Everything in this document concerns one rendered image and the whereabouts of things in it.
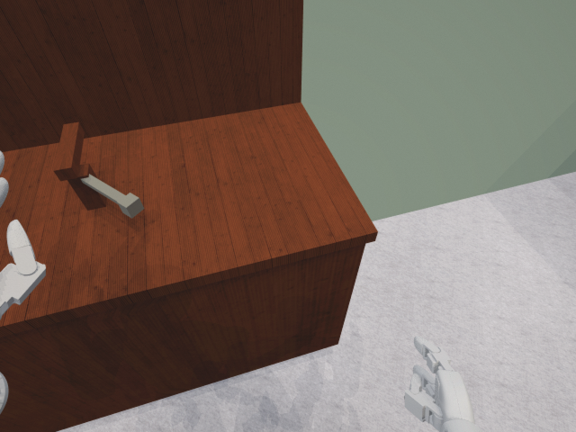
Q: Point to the robot right hand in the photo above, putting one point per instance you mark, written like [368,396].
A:
[446,396]

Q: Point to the robot left hand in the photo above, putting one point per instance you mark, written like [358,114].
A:
[17,281]

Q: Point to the tap lever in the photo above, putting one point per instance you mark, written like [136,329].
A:
[130,204]

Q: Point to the counter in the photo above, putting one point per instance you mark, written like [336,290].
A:
[247,251]

